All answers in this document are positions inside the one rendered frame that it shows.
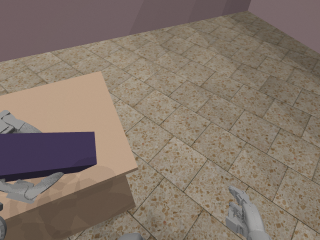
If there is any table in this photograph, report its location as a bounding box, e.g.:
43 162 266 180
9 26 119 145
0 71 138 240

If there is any sponge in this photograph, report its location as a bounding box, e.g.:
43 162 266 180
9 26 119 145
0 131 97 182

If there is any left robot hand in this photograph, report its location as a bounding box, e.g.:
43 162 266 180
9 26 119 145
0 110 64 204

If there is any right robot forearm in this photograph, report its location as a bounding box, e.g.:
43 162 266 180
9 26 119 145
247 230 272 240

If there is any right robot hand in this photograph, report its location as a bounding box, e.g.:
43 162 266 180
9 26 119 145
225 185 266 239

